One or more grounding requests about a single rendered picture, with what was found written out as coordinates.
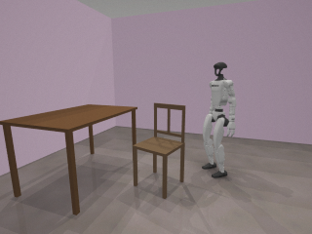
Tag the chair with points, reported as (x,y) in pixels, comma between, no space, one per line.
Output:
(163,146)

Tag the left robot upper arm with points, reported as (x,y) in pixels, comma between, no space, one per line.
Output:
(229,85)

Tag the table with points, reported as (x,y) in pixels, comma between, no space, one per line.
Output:
(65,121)

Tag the robot left hand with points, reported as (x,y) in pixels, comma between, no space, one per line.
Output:
(231,126)

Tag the humanoid robot torso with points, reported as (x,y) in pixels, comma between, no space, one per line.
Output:
(220,98)

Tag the robot right forearm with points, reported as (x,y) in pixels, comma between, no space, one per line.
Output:
(212,108)

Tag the robot left forearm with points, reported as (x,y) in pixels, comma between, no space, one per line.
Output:
(232,110)

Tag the robot right foot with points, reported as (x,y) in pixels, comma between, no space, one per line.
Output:
(209,166)

